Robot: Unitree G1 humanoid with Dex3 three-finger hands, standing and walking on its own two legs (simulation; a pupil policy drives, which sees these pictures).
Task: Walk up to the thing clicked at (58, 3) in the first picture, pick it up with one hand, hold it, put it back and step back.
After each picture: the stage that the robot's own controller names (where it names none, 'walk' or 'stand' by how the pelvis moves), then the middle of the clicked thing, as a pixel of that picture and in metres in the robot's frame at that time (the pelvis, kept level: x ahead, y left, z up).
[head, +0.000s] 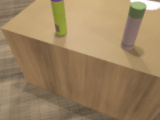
stand; (59, 13) +0.83 +0.18 -0.01
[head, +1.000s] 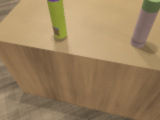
walk; (57, 14) +0.72 +0.14 +0.02
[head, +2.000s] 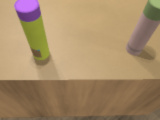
rise first; (35, 33) +0.50 +0.21 +0.03
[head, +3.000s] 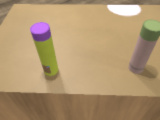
stand; (46, 51) +0.50 +0.20 +0.01
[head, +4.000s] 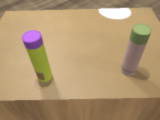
stand; (39, 59) +0.49 +0.22 -0.01
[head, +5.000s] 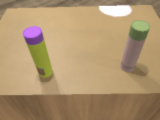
stand; (39, 54) +0.51 +0.22 -0.01
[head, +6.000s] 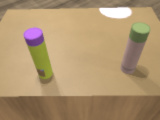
stand; (40, 56) +0.51 +0.22 -0.01
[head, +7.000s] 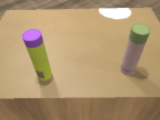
stand; (39, 57) +0.50 +0.22 -0.01
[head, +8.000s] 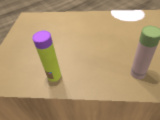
rise first; (48, 58) +0.49 +0.22 -0.01
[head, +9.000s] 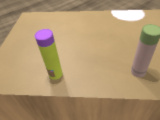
go down; (50, 56) +0.51 +0.21 -0.01
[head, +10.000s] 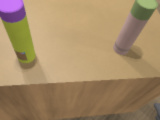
go down; (19, 35) +0.51 +0.20 +0.04
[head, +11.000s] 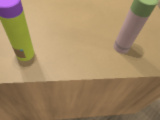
approach; (17, 31) +0.51 +0.21 +0.06
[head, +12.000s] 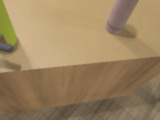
close in; out of the picture +0.53 +0.22 +0.09
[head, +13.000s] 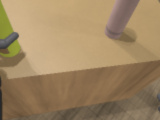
lift; out of the picture +0.51 +0.21 +0.09
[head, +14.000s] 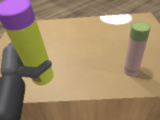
lift; (31, 49) +0.33 +0.16 +0.23
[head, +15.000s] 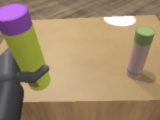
hold; (28, 54) +0.32 +0.17 +0.22
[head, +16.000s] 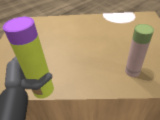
hold; (33, 63) +0.33 +0.17 +0.17
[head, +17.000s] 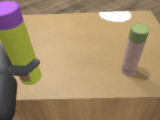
crouch; (19, 49) +0.36 +0.20 +0.19
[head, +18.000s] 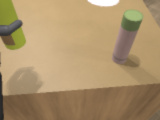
lower; (1, 10) +0.49 +0.23 +0.21
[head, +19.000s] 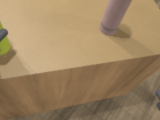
lower; out of the picture +0.52 +0.22 +0.09
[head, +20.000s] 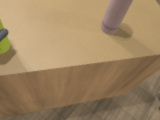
lower; out of the picture +0.52 +0.22 +0.09
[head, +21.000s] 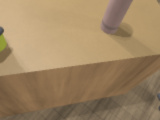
lower; out of the picture +0.52 +0.23 +0.09
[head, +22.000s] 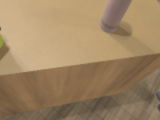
lower; out of the picture +0.52 +0.24 +0.09
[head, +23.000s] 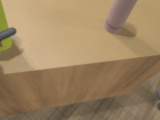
open; out of the picture +0.52 +0.21 +0.10
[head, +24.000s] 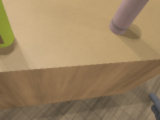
sink last; out of the picture +0.50 +0.22 +0.09
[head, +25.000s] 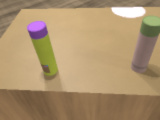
sink last; (44, 51) +0.51 +0.23 +0.04
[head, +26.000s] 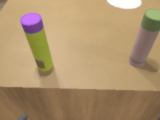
stand; (39, 45) +0.50 +0.22 +0.05
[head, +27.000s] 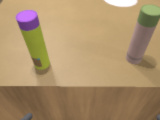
stand; (35, 43) +0.51 +0.22 +0.06
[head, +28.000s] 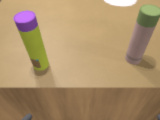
stand; (34, 44) +0.50 +0.23 +0.06
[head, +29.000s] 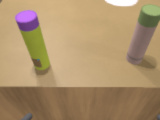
stand; (35, 43) +0.50 +0.22 +0.06
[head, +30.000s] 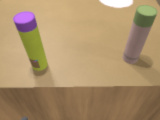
stand; (33, 44) +0.51 +0.22 +0.06
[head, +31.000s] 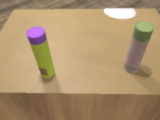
stand; (42, 54) +0.52 +0.22 -0.01
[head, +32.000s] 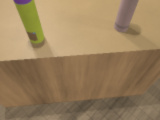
walk; (29, 17) +0.60 +0.25 +0.02
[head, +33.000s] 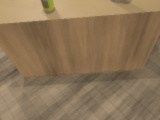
walk; out of the picture +0.92 +0.28 +0.01
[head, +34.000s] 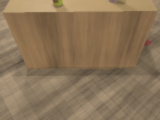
stand; out of the picture +1.13 +0.24 +0.01
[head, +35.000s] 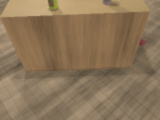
stand; out of the picture +1.15 +0.27 -0.01
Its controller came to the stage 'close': yes
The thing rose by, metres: 0.20
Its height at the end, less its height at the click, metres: +0.00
